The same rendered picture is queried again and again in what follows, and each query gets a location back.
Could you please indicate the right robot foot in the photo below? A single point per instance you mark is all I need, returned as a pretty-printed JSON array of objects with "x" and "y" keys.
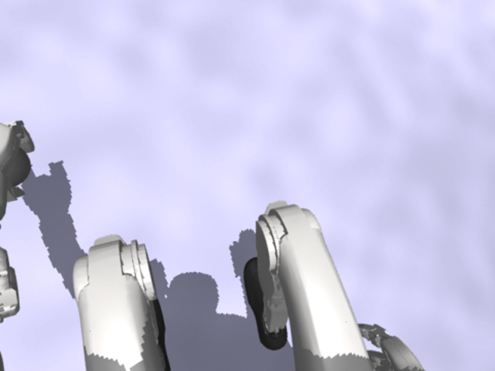
[{"x": 272, "y": 341}]

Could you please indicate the left robot foot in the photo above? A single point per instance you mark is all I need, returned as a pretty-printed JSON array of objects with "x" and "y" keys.
[{"x": 161, "y": 336}]

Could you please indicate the ball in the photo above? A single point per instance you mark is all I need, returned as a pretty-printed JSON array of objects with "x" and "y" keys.
[{"x": 19, "y": 169}]

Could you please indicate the left robot hand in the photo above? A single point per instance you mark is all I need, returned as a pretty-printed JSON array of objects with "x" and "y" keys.
[{"x": 12, "y": 136}]

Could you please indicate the right robot hand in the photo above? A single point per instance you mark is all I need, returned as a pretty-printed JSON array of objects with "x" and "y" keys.
[{"x": 395, "y": 355}]

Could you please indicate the left robot arm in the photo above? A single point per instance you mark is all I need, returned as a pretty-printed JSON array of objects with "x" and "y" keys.
[{"x": 9, "y": 294}]

